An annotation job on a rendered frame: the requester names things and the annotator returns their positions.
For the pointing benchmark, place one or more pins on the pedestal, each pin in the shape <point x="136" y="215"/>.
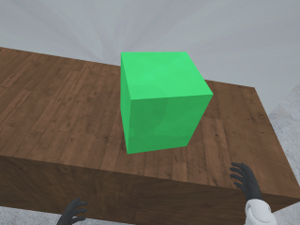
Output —
<point x="62" y="138"/>

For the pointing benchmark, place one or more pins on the carton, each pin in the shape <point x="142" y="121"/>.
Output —
<point x="162" y="99"/>

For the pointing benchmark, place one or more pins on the left robot hand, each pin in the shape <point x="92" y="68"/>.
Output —
<point x="67" y="217"/>

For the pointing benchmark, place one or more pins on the robot right forearm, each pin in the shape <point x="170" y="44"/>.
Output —
<point x="258" y="212"/>

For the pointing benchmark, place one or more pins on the right robot hand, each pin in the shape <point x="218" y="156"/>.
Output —
<point x="250" y="185"/>

